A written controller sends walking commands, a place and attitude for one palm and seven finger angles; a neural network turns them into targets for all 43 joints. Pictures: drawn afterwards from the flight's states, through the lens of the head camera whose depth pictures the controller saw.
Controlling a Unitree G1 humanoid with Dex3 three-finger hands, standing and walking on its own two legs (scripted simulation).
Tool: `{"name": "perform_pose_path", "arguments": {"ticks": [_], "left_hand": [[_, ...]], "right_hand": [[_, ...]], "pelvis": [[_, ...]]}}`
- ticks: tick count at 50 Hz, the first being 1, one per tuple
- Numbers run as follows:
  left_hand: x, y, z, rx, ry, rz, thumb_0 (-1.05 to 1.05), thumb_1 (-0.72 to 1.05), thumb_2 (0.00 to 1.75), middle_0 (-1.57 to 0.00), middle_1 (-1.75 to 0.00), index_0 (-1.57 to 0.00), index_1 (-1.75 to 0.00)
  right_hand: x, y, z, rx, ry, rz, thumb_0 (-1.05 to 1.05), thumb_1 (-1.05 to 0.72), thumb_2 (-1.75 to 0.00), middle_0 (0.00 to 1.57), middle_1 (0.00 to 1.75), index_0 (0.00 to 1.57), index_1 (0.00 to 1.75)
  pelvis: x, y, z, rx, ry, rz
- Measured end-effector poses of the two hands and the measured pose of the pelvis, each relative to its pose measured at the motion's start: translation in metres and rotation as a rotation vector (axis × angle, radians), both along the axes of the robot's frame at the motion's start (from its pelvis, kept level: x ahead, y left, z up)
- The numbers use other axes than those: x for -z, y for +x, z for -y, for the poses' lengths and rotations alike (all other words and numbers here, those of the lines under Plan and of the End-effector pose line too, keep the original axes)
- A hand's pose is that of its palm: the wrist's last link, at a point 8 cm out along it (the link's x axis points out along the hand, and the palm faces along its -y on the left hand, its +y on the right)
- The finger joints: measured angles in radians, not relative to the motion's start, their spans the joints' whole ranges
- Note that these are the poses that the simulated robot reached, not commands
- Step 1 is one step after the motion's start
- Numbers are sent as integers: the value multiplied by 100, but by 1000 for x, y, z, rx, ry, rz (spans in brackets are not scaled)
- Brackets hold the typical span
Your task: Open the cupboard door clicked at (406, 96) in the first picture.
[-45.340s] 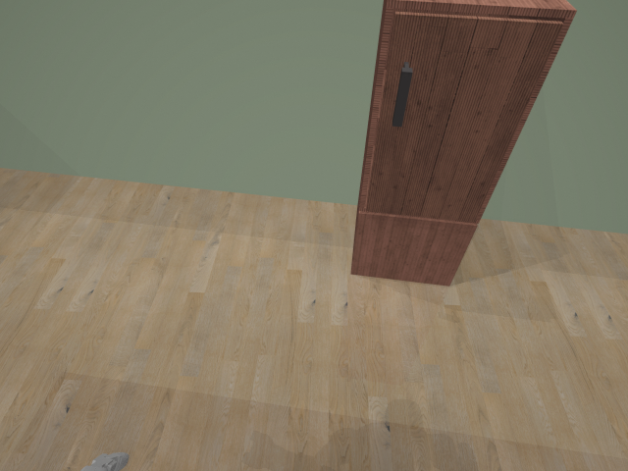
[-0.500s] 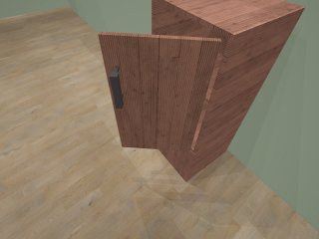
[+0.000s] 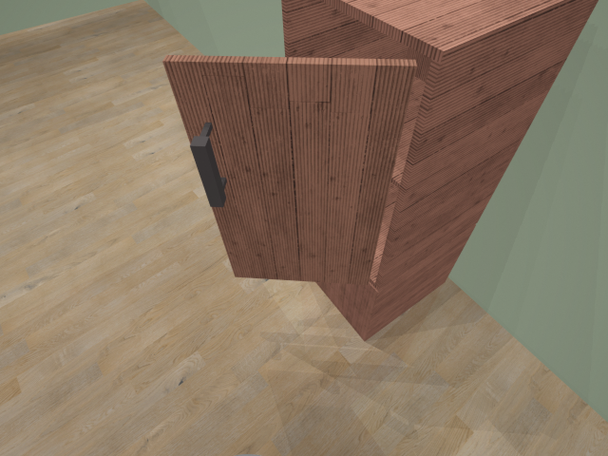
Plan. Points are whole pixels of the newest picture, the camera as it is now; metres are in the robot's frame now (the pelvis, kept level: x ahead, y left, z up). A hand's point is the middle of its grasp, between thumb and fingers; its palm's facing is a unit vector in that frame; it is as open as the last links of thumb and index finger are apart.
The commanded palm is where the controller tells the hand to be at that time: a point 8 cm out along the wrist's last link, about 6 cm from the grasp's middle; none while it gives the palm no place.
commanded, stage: come to a stop and stand still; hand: left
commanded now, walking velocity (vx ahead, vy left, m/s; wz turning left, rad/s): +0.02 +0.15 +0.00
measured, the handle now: (212, 165) +0.54 +0.20 +0.05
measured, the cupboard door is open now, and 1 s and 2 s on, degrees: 50 50 50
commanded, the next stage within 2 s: look again from close up in 1.00 s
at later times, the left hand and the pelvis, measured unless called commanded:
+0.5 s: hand out of the picture -0.05 +0.21 -0.17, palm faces +0.06 -0.98 -0.18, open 7.3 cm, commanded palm none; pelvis -0.06 +0.04 +0.01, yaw +0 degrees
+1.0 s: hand out of the picture -0.11 +0.16 -0.16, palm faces +0.04 -0.99 -0.13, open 7.3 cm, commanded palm none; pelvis -0.08 +0.02 +0.01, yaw +0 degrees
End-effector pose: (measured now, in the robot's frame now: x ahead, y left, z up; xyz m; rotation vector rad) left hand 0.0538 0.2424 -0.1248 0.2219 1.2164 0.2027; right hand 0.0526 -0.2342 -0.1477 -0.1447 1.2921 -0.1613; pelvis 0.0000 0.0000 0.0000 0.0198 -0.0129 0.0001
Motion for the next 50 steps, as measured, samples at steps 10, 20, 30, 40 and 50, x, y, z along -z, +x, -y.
{"name": "perform_pose_path", "arguments": {"ticks": [10, 20, 30, 40, 50], "left_hand": [[6, -31, 1, -18, -65, 16, 1, 91, 90, -20, -30, -20, -30], [15, -88, -20, -60, -112, -86, 1, 91, 90, -20, -30, -20, -30], [8, -139, -2, -44, -104, -192, 1, 91, 90, -20, -30, -20, -30], [11, -158, 18, -37, -142, -199, 1, 91, 90, -20, -30, -20, -30], [12, -167, 27, -49, -156, -204, 1, 91, 90, -20, -30, -20, -30]], "right_hand": [[-22, -16, -12, -36, -13, 42, 1, -92, -90, 20, 29, 19, 30], [-32, -77, -43, -25, -39, -12, 1, -93, -90, 20, 30, 20, 30], [-16, -119, -44, 16, 12, -78, 2, -94, -90, 20, 30, 20, 30], [-17, -147, -48, 27, 37, -114, 1, -92, -90, 20, 30, 20, 30], [-17, -161, -50, 32, 46, -148, 1, -91, -90, 20, 30, 20, 30]], "pelvis": [[-7, -27, -10, -12, -2, 4], [-13, -47, -33, -13, -22, 8], [-12, -68, -31, 4, -8, -15], [-15, -79, -23, 3, -17, 13], [-15, -83, -19, -1, -19, 4]]}}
